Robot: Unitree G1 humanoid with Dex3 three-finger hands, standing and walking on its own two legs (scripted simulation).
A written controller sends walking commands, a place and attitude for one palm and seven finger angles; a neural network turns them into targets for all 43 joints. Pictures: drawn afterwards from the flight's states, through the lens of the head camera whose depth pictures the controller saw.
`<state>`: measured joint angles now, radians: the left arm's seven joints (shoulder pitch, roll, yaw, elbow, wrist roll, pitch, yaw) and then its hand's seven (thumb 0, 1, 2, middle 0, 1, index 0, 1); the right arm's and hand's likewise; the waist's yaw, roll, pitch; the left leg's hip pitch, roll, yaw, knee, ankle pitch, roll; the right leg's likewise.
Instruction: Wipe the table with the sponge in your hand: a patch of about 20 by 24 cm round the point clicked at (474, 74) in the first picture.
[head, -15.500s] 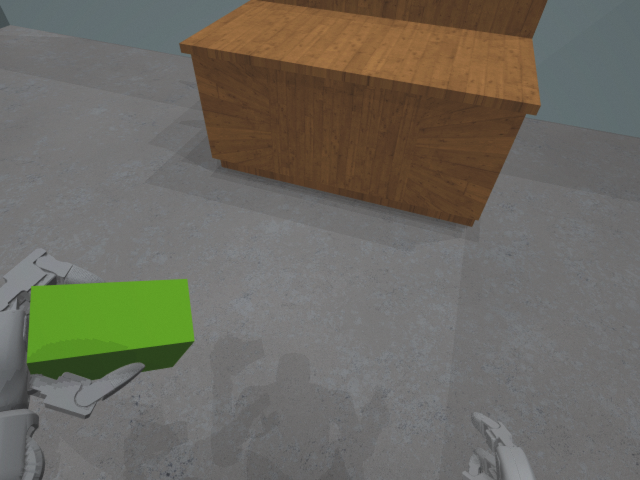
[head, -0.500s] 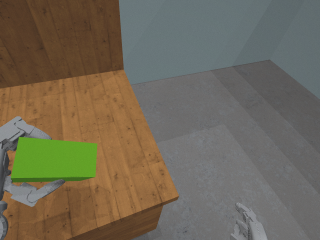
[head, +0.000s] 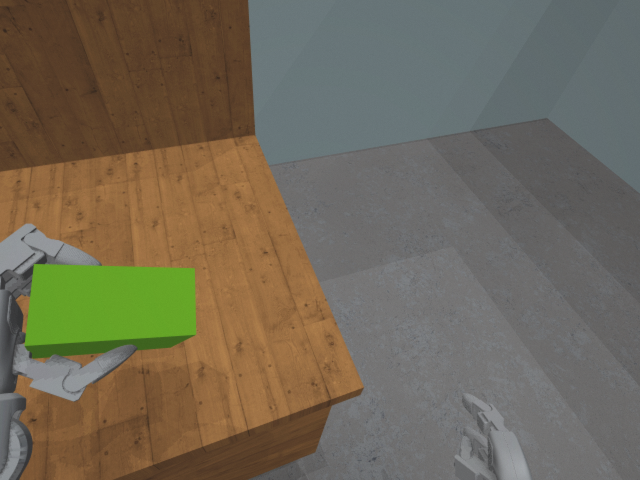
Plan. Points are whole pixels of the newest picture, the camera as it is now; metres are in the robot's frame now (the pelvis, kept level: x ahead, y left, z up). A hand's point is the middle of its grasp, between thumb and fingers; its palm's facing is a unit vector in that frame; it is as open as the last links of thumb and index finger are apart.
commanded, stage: come to a stop and stand still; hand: left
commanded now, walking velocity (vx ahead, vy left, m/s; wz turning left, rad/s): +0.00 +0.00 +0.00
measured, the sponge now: (138, 312) +0.24 +0.21 +0.13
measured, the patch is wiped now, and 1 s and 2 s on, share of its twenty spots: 0.00 0.00 0.00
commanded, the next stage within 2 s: look again from close up in 0.14 s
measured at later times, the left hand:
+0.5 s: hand (85, 317) +0.21 +0.24 +0.15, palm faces +0.37 -0.86 -0.35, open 10.3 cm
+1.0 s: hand (116, 336) +0.21 +0.22 +0.13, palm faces +0.31 -0.71 -0.63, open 10.3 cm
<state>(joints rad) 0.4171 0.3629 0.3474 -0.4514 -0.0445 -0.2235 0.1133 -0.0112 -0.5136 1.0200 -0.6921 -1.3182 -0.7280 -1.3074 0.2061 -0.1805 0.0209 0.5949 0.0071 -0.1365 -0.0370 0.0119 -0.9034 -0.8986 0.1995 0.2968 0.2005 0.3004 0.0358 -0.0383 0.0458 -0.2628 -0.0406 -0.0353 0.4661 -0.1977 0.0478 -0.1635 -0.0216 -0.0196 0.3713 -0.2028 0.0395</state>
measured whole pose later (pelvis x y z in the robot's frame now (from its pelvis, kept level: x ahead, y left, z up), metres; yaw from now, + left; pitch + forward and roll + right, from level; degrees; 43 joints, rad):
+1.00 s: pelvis -0.01 -0.04 -0.01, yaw +0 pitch +0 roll +0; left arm 0.42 0.48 0.33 -0.40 0.11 -0.11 0.08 -0.01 -0.51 1.02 -0.69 -1.31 -0.73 -1.30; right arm 0.16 -0.21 0.01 0.62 -0.04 -0.08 -0.02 0.01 -0.90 -0.90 0.20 0.30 0.20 0.30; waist 0.05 0.00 0.03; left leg -0.33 -0.01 -0.05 0.57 -0.24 -0.01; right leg -0.28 0.02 -0.02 0.58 -0.30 -0.02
